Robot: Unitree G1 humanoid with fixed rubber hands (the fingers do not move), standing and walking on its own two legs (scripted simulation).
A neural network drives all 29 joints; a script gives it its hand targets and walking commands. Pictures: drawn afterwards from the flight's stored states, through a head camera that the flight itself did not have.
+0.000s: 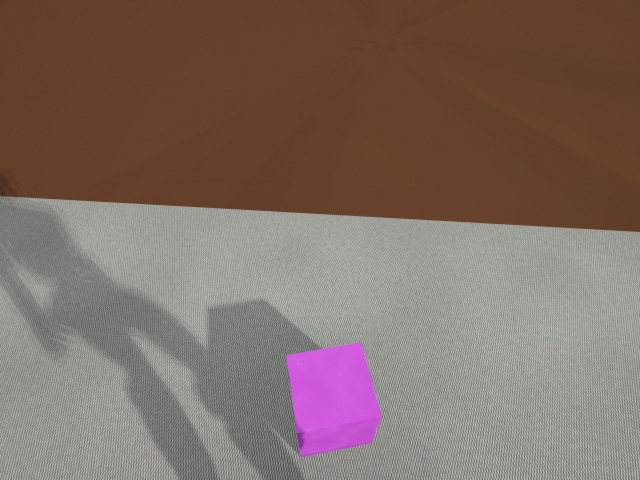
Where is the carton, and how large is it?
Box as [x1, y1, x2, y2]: [286, 342, 381, 456]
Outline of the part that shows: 360,342 286,355 296,430 301,456 371,442 381,416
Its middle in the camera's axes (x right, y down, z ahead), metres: +0.04 +0.46 +1.09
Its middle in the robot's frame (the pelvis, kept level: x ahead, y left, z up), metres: +0.43 +0.00 -0.65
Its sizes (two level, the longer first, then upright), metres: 0.210 0.200 0.250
